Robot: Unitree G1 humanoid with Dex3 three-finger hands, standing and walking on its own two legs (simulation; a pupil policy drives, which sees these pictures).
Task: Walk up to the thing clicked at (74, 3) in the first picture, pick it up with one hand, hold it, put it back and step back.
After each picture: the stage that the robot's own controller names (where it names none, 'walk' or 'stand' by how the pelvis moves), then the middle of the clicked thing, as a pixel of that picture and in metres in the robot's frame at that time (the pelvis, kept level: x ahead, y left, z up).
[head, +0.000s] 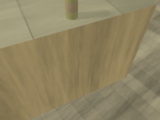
stand; (71, 6) +0.79 +0.06 +0.06
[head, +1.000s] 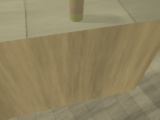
rise first; (76, 7) +0.71 +0.05 +0.08
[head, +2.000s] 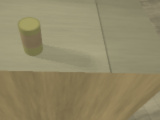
rise first; (31, 37) +0.46 +0.19 +0.10
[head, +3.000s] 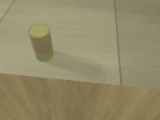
stand; (42, 43) +0.44 +0.16 +0.10
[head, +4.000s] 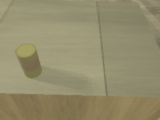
stand; (29, 61) +0.42 +0.19 +0.06
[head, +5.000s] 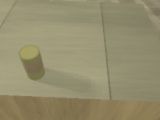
stand; (32, 63) +0.41 +0.18 +0.06
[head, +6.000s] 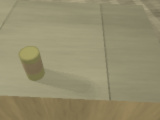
stand; (32, 64) +0.41 +0.18 +0.06
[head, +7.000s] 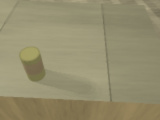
stand; (33, 64) +0.40 +0.18 +0.06
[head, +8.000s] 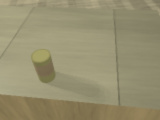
rise first; (44, 66) +0.40 +0.17 +0.06
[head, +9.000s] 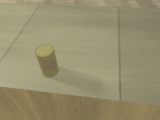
go down; (47, 61) +0.42 +0.17 +0.06
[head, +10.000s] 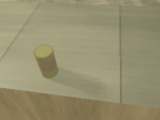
go down; (46, 62) +0.41 +0.17 +0.06
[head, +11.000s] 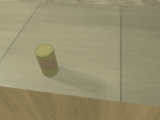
go down; (47, 61) +0.42 +0.17 +0.06
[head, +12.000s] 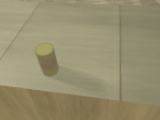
go down; (47, 60) +0.42 +0.17 +0.06
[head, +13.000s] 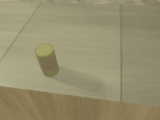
go down; (47, 60) +0.42 +0.17 +0.06
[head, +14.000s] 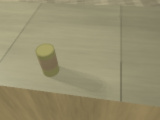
go down; (48, 60) +0.42 +0.17 +0.06
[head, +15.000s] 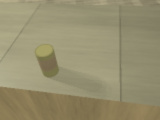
go down; (47, 61) +0.42 +0.17 +0.06
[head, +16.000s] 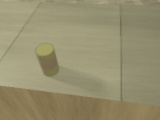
go down; (48, 60) +0.42 +0.17 +0.06
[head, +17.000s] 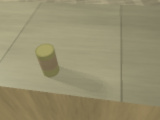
go down; (48, 61) +0.42 +0.17 +0.06
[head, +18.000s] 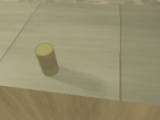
go down; (47, 60) +0.42 +0.17 +0.06
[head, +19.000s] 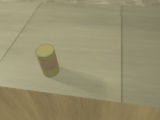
go down; (48, 61) +0.42 +0.17 +0.06
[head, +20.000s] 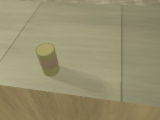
go down; (48, 60) +0.42 +0.17 +0.06
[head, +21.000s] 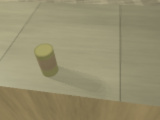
go down; (47, 60) +0.42 +0.18 +0.06
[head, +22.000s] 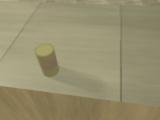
go down; (47, 60) +0.42 +0.17 +0.06
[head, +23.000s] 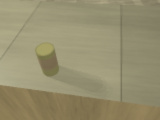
go down; (48, 60) +0.42 +0.17 +0.06
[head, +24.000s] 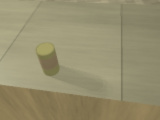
go down; (48, 59) +0.42 +0.17 +0.06
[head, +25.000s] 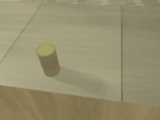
go down; (49, 60) +0.42 +0.17 +0.06
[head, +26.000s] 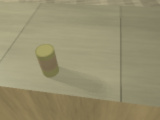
go down; (47, 61) +0.42 +0.17 +0.06
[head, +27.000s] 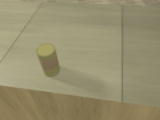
go down; (49, 60) +0.42 +0.17 +0.06
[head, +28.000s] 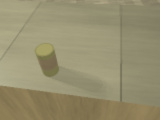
go down; (47, 60) +0.42 +0.17 +0.06
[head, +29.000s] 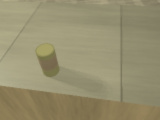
go down; (48, 60) +0.42 +0.17 +0.06
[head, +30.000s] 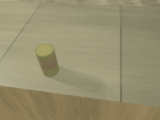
go down; (47, 60) +0.42 +0.17 +0.06
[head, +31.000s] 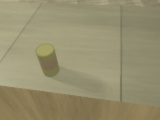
go down; (48, 60) +0.42 +0.17 +0.06
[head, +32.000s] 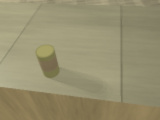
go down; (48, 61) +0.42 +0.17 +0.06
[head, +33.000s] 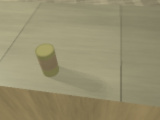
go down; (48, 60) +0.42 +0.17 +0.06
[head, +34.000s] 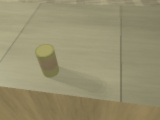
go down; (47, 61) +0.42 +0.17 +0.06
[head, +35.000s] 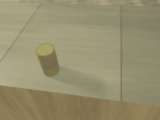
go down; (48, 60) +0.42 +0.17 +0.06
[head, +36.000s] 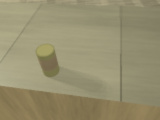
go down; (48, 61) +0.42 +0.17 +0.06
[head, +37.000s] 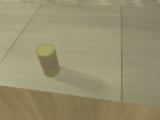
go down; (48, 60) +0.42 +0.17 +0.06
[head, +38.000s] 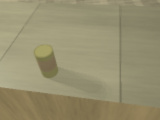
go down; (46, 61) +0.42 +0.17 +0.06
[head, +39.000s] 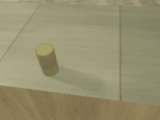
go down; (47, 60) +0.42 +0.17 +0.06
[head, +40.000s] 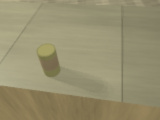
go down; (49, 60) +0.42 +0.17 +0.06
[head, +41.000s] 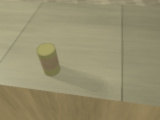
go down; (49, 60) +0.42 +0.17 +0.06
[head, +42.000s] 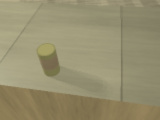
go down; (49, 60) +0.42 +0.17 +0.06
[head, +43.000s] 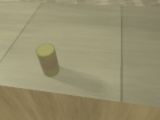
go down; (48, 60) +0.42 +0.17 +0.06
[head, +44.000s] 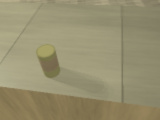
go down; (49, 61) +0.42 +0.17 +0.06
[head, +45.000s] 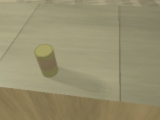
go down; (47, 61) +0.42 +0.17 +0.06
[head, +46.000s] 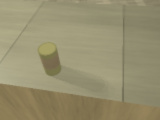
go down; (50, 59) +0.42 +0.17 +0.06
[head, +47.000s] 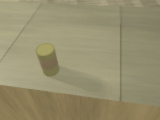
go down; (48, 60) +0.42 +0.17 +0.06
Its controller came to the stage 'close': no
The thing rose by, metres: 0.00
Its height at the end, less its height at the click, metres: +0.00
